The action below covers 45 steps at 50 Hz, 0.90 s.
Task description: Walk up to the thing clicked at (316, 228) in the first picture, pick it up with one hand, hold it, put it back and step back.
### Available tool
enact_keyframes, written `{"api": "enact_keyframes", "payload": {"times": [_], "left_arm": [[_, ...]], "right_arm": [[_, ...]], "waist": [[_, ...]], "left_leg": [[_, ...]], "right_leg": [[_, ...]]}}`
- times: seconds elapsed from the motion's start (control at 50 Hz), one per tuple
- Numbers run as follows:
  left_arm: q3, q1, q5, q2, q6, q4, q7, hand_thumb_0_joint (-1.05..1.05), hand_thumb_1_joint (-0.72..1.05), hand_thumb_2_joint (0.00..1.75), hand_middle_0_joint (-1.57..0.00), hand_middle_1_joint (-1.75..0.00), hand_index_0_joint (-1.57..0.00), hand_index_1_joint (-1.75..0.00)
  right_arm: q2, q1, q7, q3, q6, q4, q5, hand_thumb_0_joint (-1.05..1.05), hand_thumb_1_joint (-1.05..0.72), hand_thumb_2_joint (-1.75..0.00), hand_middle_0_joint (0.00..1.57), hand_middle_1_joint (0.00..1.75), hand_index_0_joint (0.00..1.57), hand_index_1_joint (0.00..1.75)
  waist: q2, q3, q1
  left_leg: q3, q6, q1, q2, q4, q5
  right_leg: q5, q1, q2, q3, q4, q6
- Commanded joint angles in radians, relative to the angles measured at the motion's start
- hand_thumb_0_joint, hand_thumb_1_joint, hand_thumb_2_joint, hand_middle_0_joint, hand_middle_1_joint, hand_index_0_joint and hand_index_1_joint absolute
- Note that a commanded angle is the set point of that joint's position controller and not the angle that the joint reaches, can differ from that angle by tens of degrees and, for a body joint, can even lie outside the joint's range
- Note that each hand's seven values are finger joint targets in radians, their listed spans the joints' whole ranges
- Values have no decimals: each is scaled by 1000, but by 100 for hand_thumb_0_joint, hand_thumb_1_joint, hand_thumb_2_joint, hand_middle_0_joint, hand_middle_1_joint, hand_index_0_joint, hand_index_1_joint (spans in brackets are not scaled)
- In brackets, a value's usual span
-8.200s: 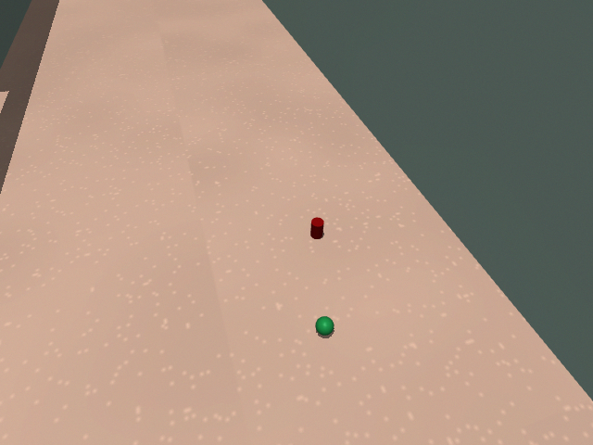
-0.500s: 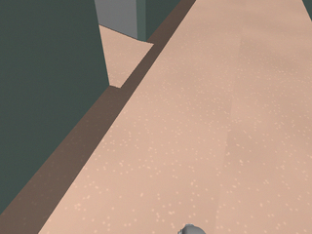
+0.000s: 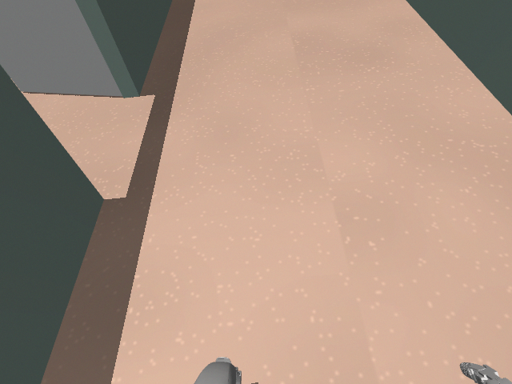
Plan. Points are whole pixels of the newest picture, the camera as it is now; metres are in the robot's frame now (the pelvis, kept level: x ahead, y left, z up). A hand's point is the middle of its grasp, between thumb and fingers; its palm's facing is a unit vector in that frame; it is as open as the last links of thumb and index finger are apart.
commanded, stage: walk up
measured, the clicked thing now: out of the picture +0.31 -0.78 -0.72
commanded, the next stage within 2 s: none
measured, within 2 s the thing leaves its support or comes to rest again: neither
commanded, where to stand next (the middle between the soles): +0.15 +0.06 m, yaw -52 degrees
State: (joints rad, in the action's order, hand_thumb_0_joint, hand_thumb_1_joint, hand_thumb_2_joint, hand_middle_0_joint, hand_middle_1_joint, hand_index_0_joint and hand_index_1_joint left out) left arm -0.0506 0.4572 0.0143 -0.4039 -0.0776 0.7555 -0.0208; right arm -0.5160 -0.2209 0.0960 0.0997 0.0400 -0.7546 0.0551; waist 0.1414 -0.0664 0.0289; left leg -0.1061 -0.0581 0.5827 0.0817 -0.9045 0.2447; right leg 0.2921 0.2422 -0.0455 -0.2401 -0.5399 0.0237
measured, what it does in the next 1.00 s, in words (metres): steps to the left, turning right: left foot, then right foot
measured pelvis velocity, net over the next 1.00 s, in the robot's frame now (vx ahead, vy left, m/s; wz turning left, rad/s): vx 0.05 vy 0.11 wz -0.73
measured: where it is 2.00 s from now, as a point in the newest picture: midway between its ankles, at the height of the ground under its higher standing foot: outside the picture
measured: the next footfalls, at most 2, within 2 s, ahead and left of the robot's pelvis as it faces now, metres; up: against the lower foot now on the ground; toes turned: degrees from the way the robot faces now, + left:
left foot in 0.10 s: +0.19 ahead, +0.19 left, +0.00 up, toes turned -7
right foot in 0.88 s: -0.01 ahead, +0.03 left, +0.00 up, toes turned -42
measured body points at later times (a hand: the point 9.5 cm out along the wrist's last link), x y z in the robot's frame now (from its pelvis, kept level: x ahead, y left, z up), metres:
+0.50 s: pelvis +0.09 +0.16 +0.00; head +0.15 +0.17 +0.45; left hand +0.31 +0.41 -0.12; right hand +0.01 -0.15 -0.09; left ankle +0.15 +0.20 -0.73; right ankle +0.07 +0.00 -0.67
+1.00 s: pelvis +0.05 +0.11 +0.00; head +0.04 +0.09 +0.44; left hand +0.31 +0.34 -0.09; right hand -0.12 -0.18 -0.13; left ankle +0.15 +0.21 -0.69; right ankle -0.04 +0.06 -0.73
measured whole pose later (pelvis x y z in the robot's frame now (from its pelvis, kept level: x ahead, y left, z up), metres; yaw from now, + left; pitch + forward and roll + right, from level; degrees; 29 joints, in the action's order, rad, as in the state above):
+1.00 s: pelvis +0.05 +0.11 +0.00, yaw -42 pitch -2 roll +2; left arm -0.08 0.35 0.03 -0.41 0.01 0.81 0.04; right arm -0.46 -0.30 0.03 0.07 0.02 -0.86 0.03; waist 0.05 -0.04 0.02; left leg 0.17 -0.03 0.42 0.13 -0.96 0.46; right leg 0.40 0.20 0.00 0.01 -0.64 -0.06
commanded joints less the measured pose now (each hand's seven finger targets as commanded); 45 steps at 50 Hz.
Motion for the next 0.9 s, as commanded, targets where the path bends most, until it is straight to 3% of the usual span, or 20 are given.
{"api": "enact_keyframes", "payload": {"times": [0.0, 0.02, 0.04, 0.06, 0.08, 0.1, 0.12, 0.14, 0.16, 0.2, 0.22, 0.32, 0.38, 0.54, 0.7, 0.78, 0.82, 0.84, 0.86, 0.88], "left_arm": [[-106, -22, 3, -348, -23, -100, -40, 0, 90, 90, -20, -30, -20, -30], [-100, -45, 2, -341, -21, -108, -41, 0, 90, 90, -20, -30, -20, -30], [-95, -110, 3, -347, -18, -124, -46, 0, 90, 90, -20, -30, -20, -30], [-80, -163, 1, -318, -10, -140, -50, 0, 90, 90, -20, -30, -20, -30], [-57, -140, -1, -244, -2, -141, -59, 0, 90, 90, -20, -30, -20, -30], [-32, -66, -3, -152, 11, -142, -68, 0, 90, 90, -20, -30, -20, -30], [-41, 19, -12, -225, 29, -117, -80, 0, 90, 90, -20, -30, -20, -30], [-55, 18, -11, -273, 38, -82, -85, 0, 90, 90, -20, -30, -20, -30], [-57, -22, -4, -314, 40, -59, -79, 0, 90, 90, -20, -30, -20, -30], [-61, -65, -31, -297, 33, -14, -40, 0, 90, 90, -20, -30, -20, -30], [-58, -56, -36, -275, 38, -13, -25, 0, 90, 90, -20, -30, -20, -30], [-37, -121, -16, -201, 78, -33, 19, 0, 90, 90, -20, -30, -20, -30], [-40, -178, -14, -192, 97, -58, 31, 0, 90, 90, -20, -30, -20, -30], [-54, -214, -12, -183, 137, -75, 54, 0, 90, 90, -20, -30, -20, -30], [-74, -250, 12, -187, 147, -73, 81, 0, 90, 90, -20, -30, -20, -30], [-86, -179, 16, -206, 135, -41, 90, 0, 90, 90, -20, -30, -20, -30], [-94, -124, 20, -217, 120, -17, 85, 0, 90, 90, -20, -30, -20, -30], [-101, -41, 19, -215, 110, 13, 81, 0, 90, 90, -20, -30, -20, -30], [-119, 53, 23, -257, 97, 56, 70, 0, 90, 90, -20, -30, -20, -30], [-138, 93, 20, -318, 90, 60, 54, 0, 90, 90, -20, -30, -20, -30]], "right_arm": [[-97, 131, -3, 43, -50, 134, -9, 0, -90, -90, 20, 30, 20, 30], [-97, 101, -8, 46, -55, 119, -17, 0, -90, -90, 20, 30, 20, 30], [-105, 25, -13, 55, -57, 98, -23, 0, -90, -90, 20, 30, 20, 30], [-113, -93, -20, 66, -61, 58, -24, 0, -90, -90, 20, 30, 20, 30], [-169, -197, -30, 87, -65, 37, -14, 0, -90, -90, 20, 30, 20, 30], [-234, -188, -42, 92, -67, 48, -7, 0, -90, -90, 20, 30, 20, 30], [-232, -61, -42, 81, -59, 93, -20, 0, -90, -90, 20, 30, 20, 30], [-299, 18, -39, 102, -53, 97, -42, 0, -90, -90, 20, 30, 20, 30], [-248, 73, -40, 93, -47, 110, -41, 0, -90, -90, 20, 30, 20, 30], [-144, 59, -54, 63, -61, 97, -38, 0, -90, -90, 20, 30, 20, 30], [-139, 26, -64, 53, -72, 77, -48, 0, -90, -90, 20, 30, 20, 30], [-129, -124, -91, 40, -100, 37, -57, 0, -90, -90, 20, 30, 20, 30], [-132, -150, -109, 44, -105, 37, -55, 0, -90, -90, 20, 30, 20, 30], [-144, -143, -127, 62, -102, 53, -41, 0, -90, -90, 20, 30, 20, 30], [-194, -146, -118, 83, -102, 39, -30, 0, -90, -90, 20, 30, 20, 30], [-225, -81, -103, 87, -99, 40, -21, 0, -90, -90, 20, 30, 20, 30], [-215, -51, -96, 80, -93, 39, -14, 0, -90, -90, 20, 30, 20, 30], [-204, -32, -92, 73, -85, 41, -12, 0, -90, -90, 20, 30, 20, 30], [-154, -4, -88, 56, -77, 54, -10, 0, -90, -90, 20, 30, 20, 30], [-70, 0, -80, 24, -71, 62, -16, 0, -90, -90, 20, 30, 20, 30]], "waist": [[-320, 18, -12], [-333, 44, -27], [-342, 72, -83], [-303, 91, -156], [-129, 111, -218], [172, 110, -166], [101, 71, -74], [183, 62, -58], [98, -42, -56], [71, -21, -57], [85, 10, -53], [-18, 97, -71], [-38, 84, -84], [-6, 62, -82], [-24, 89, -102], [-12, 71, -62], [-19, 73, -32], [-79, 107, 13], [-230, 114, 70], [-531, 61, 109]], "left_leg": [[-18, 11, -3, -2, 107, 36], [7, 18, -69, -30, 149, 59], [10, 35, -241, -34, 209, 42], [36, 51, -454, -59, 324, -42], [-39, 79, -619, -1, 434, -73], [-282, 92, -624, 251, 491, -94], [-469, 133, -457, 345, 598, 75], [-588, 234, -326, 401, 697, 377], [-493, 182, -203, 331, 752, 463], [-208, 146, -267, 178, 652, 287], [-137, 141, -331, 159, 618, 179], [-16, 105, -559, 227, 515, -381], [59, 54, -574, 234, 508, -519], [154, 29, -524, 288, 550, -402], [183, 99, -549, 356, 579, -28], [203, 147, -407, 385, 642, 359], [263, 142, -339, 345, 608, 406], [316, 141, -283, 308, 512, 456], [379, 84, -141, 213, 319, 473], [415, 53, 57, 92, -21, 416]], "right_leg": [[-234, -6, 203, -227, 67, -229], [-368, -5, 186, -198, 16, -216], [-439, 94, 172, -176, -46, -188], [-389, 226, 113, -115, -164, -135], [-215, 354, 20, -36, -395, -61], [333, 492, -109, 74, -597, -34], [329, 469, -63, 113, -654, -29], [287, 417, -6, 114, -750, -37], [196, 383, 41, 112, -772, -34], [117, 358, 65, 105, -661, -46], [78, 366, 60, 115, -631, -47], [27, 400, 45, 100, -543, -23], [11, 395, 37, 127, -491, -25], [24, 319, 81, 180, -423, -37], [141, 277, 132, 249, -302, -58], [206, 151, 133, 304, -237, -85], [218, 55, 111, 332, -144, -102], [173, -67, 102, 335, -28, -112], [209, -224, 72, 281, 69, -137], [419, -267, 202, -53, 230, -196]]}}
